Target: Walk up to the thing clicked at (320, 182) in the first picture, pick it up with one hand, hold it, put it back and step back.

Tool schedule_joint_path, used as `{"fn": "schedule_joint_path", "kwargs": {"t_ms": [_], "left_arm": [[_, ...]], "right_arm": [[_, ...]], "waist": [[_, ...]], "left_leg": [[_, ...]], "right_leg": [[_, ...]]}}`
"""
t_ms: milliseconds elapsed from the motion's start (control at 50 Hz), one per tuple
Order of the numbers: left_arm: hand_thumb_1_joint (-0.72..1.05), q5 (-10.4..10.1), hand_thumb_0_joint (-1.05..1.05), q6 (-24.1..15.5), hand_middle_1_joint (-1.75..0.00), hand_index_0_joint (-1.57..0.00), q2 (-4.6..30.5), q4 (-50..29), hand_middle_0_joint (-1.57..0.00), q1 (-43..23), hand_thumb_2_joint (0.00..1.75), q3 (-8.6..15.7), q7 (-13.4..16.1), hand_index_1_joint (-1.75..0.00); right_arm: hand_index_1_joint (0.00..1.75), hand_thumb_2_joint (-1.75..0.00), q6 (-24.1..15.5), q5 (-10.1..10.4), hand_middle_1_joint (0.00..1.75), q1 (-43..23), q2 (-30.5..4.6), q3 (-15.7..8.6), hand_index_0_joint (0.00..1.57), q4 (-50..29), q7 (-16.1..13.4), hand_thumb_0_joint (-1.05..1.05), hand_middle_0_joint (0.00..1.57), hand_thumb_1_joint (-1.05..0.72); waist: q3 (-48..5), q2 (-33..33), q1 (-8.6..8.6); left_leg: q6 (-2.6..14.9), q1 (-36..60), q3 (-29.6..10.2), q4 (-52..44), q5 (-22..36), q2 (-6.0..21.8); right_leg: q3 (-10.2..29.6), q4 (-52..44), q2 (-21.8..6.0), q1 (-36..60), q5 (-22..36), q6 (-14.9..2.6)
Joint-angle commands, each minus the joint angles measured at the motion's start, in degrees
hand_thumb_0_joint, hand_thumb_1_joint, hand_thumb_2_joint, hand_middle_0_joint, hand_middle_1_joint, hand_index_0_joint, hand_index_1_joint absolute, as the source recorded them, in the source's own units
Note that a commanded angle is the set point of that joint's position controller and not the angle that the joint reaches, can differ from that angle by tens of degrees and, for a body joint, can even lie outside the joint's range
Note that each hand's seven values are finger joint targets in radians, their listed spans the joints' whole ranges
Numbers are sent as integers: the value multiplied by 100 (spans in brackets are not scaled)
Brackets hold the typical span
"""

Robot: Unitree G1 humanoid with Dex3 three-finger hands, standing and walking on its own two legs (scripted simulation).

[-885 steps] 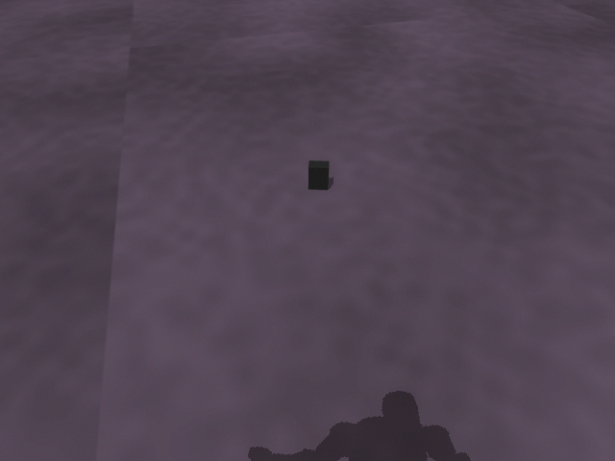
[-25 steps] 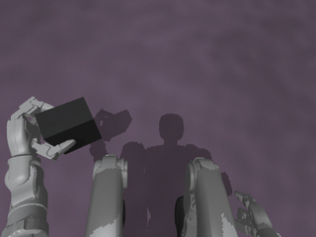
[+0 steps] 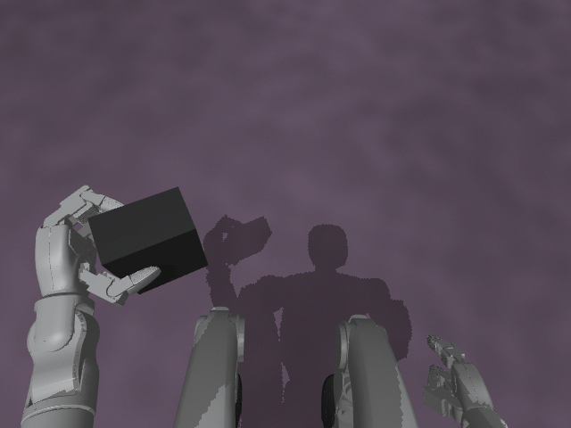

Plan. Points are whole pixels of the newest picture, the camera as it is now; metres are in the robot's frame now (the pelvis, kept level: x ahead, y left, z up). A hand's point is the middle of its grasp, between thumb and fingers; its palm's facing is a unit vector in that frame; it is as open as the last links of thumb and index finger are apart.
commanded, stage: lift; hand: left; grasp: from the side
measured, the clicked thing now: (157, 245) +0.35 +0.20 -0.01
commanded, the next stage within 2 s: hold in 1.34 s
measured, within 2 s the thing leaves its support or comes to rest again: neither
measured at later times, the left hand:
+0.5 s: hand (69, 162) +0.37 +0.22 +0.17, palm faces +0.26 -0.97 -0.03, open 10.0 cm
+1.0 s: hand (52, 109) +0.37 +0.21 +0.23, palm faces +0.25 -0.97 -0.03, open 9.9 cm
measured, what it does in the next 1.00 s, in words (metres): rises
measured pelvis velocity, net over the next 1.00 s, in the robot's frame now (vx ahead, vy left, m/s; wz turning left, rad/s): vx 0.05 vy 0.01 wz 0.05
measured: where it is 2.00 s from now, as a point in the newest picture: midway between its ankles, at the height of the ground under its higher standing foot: outside the picture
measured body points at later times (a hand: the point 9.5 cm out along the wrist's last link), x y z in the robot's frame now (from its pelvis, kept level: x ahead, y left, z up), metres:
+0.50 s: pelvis +0.04 +0.01 +0.14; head +0.14 +0.03 +0.58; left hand +0.35 +0.28 +0.17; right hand +0.21 -0.24 +0.04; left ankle +0.07 +0.13 -0.46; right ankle +0.07 -0.13 -0.46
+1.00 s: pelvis +0.05 +0.01 +0.20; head +0.12 +0.02 +0.64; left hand +0.35 +0.26 +0.24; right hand +0.20 -0.23 +0.09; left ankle +0.07 +0.13 -0.46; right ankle +0.07 -0.13 -0.46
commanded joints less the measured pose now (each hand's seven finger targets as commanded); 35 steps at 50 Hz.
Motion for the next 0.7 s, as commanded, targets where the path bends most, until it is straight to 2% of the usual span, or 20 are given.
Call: {"fn": "schedule_joint_path", "kwargs": {"t_ms": [0,20,100,120,140,180,200,240,260,320,400,420,440,460,500,520,540,600,620,680], "left_arm": [[-5,-132,0,-307,-145,-136,929,-1991,-131,-1017,121,373,297,-143],[-6,-126,0,-271,-146,-136,1003,-2118,-132,-1037,121,447,353,-144],[-6,-85,0,-82,-146,-135,918,-2428,-131,-786,122,278,523,-144],[-6,-52,0,-25,-146,-135,809,-2441,-130,-673,123,134,532,-144],[-4,-32,0,54,-147,-135,827,-2317,-131,-548,124,170,565,-145],[-6,13,0,113,-148,-136,623,-2149,-132,-572,125,-44,580,-146],[-4,-3,0,148,-148,-136,605,-1889,-132,-470,126,32,579,-146],[-4,29,0,148,-147,-137,658,-1938,-133,-741,124,8,578,-146],[-7,72,0,163,-146,-137,571,-1901,-133,-763,123,-154,557,-145],[-4,111,0,151,-147,-138,569,-1710,-134,-803,124,-94,584,-146],[-7,175,0,101,-145,-137,460,-1720,-133,-826,122,-210,634,-144],[-6,207,0,93,-145,-137,452,-1756,-133,-936,121,-295,636,-144],[-5,225,0,72,-144,-136,505,-1755,-133,-1006,120,-255,658,-143],[-5,236,0,53,-144,-137,478,-1671,-133,-930,119,-267,654,-143],[-7,252,0,14,-143,-136,554,-1674,-133,-898,119,-207,676,-142],[-7,238,0,2,-142,-136,393,-1607,-133,-913,118,-347,662,-142],[-8,247,0,-30,-142,-135,510,-1712,-132,-1006,117,-229,707,-141],[-6,296,0,-39,-141,-134,411,-1500,-131,-921,118,-319,758,-141],[-7,294,0,-74,-142,-136,400,-1523,-133,-1145,118,-362,746,-141],[-5,320,0,-115,-142,-136,349,-1407,-133,-1105,119,-413,745,-142]], "right_arm": [[30,-89,-207,63,30,315,-938,-392,20,-667,-123,0,20,-91],[30,-89,-215,73,30,329,-921,-386,20,-709,-144,0,20,-92],[30,-89,-249,91,30,381,-811,-340,20,-768,-224,0,20,-92],[30,-89,-260,84,30,471,-814,-351,20,-761,-247,0,20,-92],[30,-89,-262,89,30,501,-795,-342,20,-753,-273,0,20,-91],[30,-89,-285,76,30,535,-780,-332,20,-698,-299,0,20,-92],[30,-89,-287,71,30,643,-761,-323,20,-576,-302,0,20,-91],[30,-89,-317,65,30,632,-772,-336,20,-673,-322,0,20,-92],[30,-89,-321,56,30,582,-721,-303,20,-654,-322,0,20,-92],[30,-89,-339,50,30,678,-702,-286,20,-636,-315,0,20,-91],[30,-89,-364,14,30,713,-657,-264,20,-666,-278,0,20,-92],[30,-90,-376,-1,30,800,-664,-270,20,-633,-281,0,20,-92],[30,-89,-385,-3,30,747,-663,-260,20,-633,-274,0,20,-92],[30,-90,-387,-16,30,794,-644,-259,20,-610,-279,0,20,-92],[30,-90,-393,-27,30,780,-605,-237,20,-620,-284,0,20,-93],[30,-90,-399,-32,30,796,-606,-228,20,-607,-280,0,20,-93],[30,-90,-395,-46,30,823,-602,-232,20,-604,-272,0,20,-93],[30,-90,-375,-74,30,842,-590,-210,20,-583,-286,0,20,-93],[30,-90,-372,-90,30,829,-595,-210,20,-569,-284,0,20,-93],[30,-90,-367,-99,30,807,-605,-211,20,-571,-280,0,20,-93]], "waist": [[-3101,634,-40],[-3067,577,-13],[-3107,508,-21],[-3075,586,-82],[-2989,500,-59],[-2579,441,-202],[-2482,329,-207],[-2391,387,-214],[-2229,442,-216],[-2005,447,-124],[-1980,617,-70],[-2075,641,-141],[-1990,677,-76],[-1969,577,-154],[-1951,492,-81],[-1901,441,-154],[-1947,523,-106],[-1793,357,-101],[-1721,300,-201],[-1566,445,-125]], "left_leg": [[185,3081,19,-2124,690,-125],[185,3169,20,-2240,680,-119],[189,3682,121,-2637,1081,-155],[181,3939,102,-2758,1276,-147],[186,4021,124,-2825,1449,-146],[185,4132,84,-3023,1552,-143],[196,4243,77,-3101,1722,-134],[204,4423,107,-3246,1853,-132],[188,4457,99,-3385,1692,-137],[158,4811,94,-3757,1673,-120],[114,5388,95,-4200,1797,-107],[103,5550,88,-4250,2044,-96],[92,5635,106,-4330,2012,-104],[105,5630,109,-4364,2087,-106],[124,5694,169,-4463,2174,-129],[128,5779,181,-4503,2280,-123],[127,5850,188,-4578,2311,-133],[138,5915,220,-4758,2277,-138],[155,5910,240,-4787,2254,-139],[110,6217,214,-5071,2239,-126]], "right_leg": [[12,-1838,164,1995,973,-257],[29,-1989,164,2162,956,-250],[96,-2524,165,2960,1330,-219],[80,-2594,171,3037,1519,-223],[79,-2715,171,3216,1685,-209],[33,-2866,183,3297,1793,-205],[26,-2968,187,3407,1925,-196],[44,-3151,174,3632,2055,-198],[33,-3243,172,3650,1919,-209],[25,-3555,155,3892,1879,-217],[-10,-3884,158,4226,1965,-229],[-28,-3936,155,4344,2175,-229],[-22,-4003,154,4385,2131,-231],[-27,-4089,154,4514,2233,-218],[3,-4259,150,4851,2360,-204],[3,-4322,147,4907,2472,-201],[4,-4377,158,4992,2484,-207],[14,-4590,150,5248,2524,-187],[17,-4672,156,5294,2548,-173],[-30,-4791,153,5314,2444,-199]]}}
